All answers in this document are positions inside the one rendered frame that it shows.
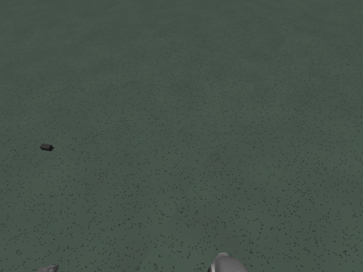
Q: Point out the small box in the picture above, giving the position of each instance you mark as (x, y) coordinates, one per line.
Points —
(47, 147)

